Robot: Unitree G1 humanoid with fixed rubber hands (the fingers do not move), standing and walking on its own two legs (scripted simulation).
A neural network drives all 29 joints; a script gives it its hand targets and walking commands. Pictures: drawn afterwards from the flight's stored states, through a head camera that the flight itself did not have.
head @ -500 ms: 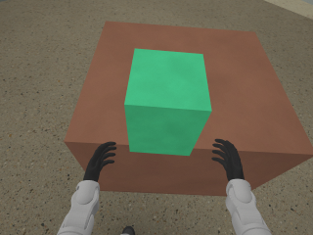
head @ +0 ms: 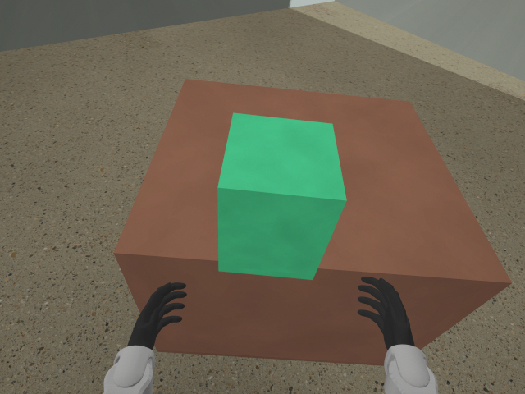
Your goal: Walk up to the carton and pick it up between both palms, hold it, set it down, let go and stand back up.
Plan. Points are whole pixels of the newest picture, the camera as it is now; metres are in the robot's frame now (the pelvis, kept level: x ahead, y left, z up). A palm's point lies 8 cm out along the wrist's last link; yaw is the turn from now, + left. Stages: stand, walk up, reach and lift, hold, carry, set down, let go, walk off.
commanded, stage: set down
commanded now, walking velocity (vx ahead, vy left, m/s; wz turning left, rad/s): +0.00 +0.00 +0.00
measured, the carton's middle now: (274, 199) +0.48 -0.03 +0.00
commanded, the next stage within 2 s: let go in 1.74 s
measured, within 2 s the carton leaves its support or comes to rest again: neither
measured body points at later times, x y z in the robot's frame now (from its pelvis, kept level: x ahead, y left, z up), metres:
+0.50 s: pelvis +0.03 -0.01 +0.00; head +0.06 +0.02 +0.45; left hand +0.25 +0.19 -0.06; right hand +0.22 -0.20 -0.06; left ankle +0.09 +0.12 -0.74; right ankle -0.01 -0.12 -0.74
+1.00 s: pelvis +0.02 -0.01 +0.00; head +0.03 +0.01 +0.45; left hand +0.21 +0.21 -0.08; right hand +0.19 -0.20 -0.06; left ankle +0.09 +0.12 -0.74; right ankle -0.01 -0.12 -0.74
